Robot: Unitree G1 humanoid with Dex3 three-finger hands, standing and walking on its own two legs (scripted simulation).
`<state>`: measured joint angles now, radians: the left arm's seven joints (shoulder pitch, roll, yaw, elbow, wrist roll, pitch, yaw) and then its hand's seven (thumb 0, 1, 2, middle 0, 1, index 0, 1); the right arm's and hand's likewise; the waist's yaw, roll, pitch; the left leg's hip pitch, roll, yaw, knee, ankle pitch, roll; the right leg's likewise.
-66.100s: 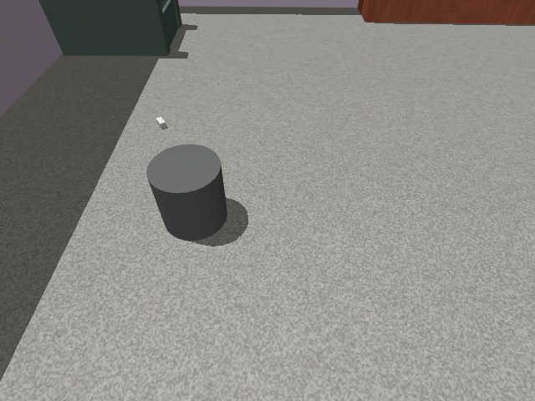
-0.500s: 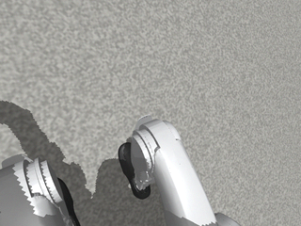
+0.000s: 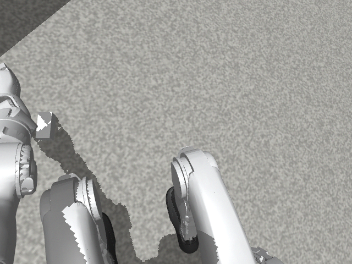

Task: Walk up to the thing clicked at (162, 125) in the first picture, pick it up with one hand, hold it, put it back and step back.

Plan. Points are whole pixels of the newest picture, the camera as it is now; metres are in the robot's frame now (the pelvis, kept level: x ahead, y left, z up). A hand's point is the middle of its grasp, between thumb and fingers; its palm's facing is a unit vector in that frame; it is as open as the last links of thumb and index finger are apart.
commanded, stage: withdraw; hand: left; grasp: from above
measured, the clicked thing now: (46, 126) +0.49 +0.26 -0.32
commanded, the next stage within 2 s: home in 0.06 s
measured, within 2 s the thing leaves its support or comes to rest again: neither
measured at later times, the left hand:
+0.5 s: hand out of the picture +0.42 +0.29 -0.12, palm faces -0.40 -0.18 -0.90, open 11.3 cm
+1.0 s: hand out of the picture +0.28 +0.24 +0.11, palm faces -0.18 -0.78 -0.60, open 7.5 cm
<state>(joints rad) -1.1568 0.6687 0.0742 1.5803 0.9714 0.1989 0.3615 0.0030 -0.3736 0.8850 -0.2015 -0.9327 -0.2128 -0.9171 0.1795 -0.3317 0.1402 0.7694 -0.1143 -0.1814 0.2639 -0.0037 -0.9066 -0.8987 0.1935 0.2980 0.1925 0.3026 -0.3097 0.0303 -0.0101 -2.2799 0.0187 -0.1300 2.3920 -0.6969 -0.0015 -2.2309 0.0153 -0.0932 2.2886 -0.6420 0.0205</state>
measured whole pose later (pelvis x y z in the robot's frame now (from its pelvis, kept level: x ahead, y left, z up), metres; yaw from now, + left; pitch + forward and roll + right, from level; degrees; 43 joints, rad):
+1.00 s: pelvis +0.02 +0.00 +0.21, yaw +6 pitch +28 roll -4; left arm -0.04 0.37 -0.02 0.31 0.37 0.12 0.06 0.01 0.86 0.89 -0.22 -0.31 -0.22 -0.31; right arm 0.08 -0.24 -0.01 0.56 0.05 -0.05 -0.02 0.00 -0.90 -0.90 0.20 0.30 0.20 0.30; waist -0.04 0.04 -0.21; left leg -1.59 0.01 -0.06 1.72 -0.63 0.01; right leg -1.56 -0.01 -0.04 1.67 -0.61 0.02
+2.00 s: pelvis +0.10 +0.01 +0.38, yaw +9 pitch +11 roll -3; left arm 0.50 0.23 0.03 -0.11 -0.06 0.43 0.02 0.01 0.72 0.78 -0.19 -0.27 -0.18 -0.27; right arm 0.28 -0.23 0.03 0.53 0.01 -0.22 -0.17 0.01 -0.90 -0.90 0.20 0.30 0.20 0.30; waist -0.04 0.05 -0.16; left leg -0.69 0.02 -0.05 1.01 -0.51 0.00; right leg -0.64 -0.01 -0.05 0.93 -0.48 0.02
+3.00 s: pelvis +0.09 +0.01 +0.37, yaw +8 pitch +11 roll -3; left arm 0.50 0.23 0.03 -0.12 -0.06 0.44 0.02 0.01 0.91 0.90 -0.21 -0.30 -0.20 -0.30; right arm 0.29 -0.23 0.03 0.53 0.01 -0.23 -0.18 0.01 -0.90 -0.90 0.20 0.30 0.20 0.30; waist -0.04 0.05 -0.16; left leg -0.70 0.02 -0.05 1.02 -0.51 0.00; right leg -0.66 0.00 -0.05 0.95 -0.48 0.01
